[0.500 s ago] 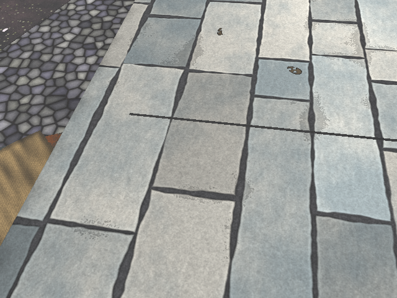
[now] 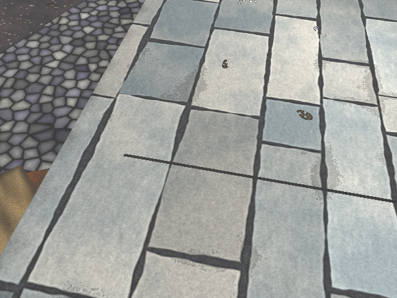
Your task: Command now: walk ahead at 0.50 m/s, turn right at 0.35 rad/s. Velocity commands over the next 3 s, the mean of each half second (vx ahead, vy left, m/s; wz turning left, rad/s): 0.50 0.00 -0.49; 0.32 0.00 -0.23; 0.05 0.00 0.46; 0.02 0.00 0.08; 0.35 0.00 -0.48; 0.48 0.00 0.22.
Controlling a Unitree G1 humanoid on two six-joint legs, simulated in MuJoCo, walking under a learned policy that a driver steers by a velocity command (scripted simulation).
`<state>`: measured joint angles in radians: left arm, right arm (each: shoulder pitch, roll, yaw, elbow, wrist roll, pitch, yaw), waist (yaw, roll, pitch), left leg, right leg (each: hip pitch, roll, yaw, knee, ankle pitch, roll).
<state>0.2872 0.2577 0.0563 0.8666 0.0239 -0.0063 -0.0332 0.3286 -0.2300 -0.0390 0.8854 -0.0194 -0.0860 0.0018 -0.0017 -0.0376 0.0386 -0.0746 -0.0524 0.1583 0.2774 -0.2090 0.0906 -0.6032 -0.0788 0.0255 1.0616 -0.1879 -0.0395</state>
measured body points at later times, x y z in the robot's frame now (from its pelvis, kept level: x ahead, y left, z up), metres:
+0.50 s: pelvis +0.26 -0.07 -0.01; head +0.29 -0.08 +0.44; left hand +0.39 +0.19 -0.13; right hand +0.31 -0.35 -0.13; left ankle +0.32 +0.09 -0.66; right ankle +0.25 -0.10 -0.75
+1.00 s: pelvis +0.49 -0.08 -0.01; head +0.53 -0.08 +0.44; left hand +0.67 +0.13 -0.15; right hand +0.47 -0.36 -0.13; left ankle +0.60 -0.05 -0.75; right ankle +0.39 -0.18 -0.67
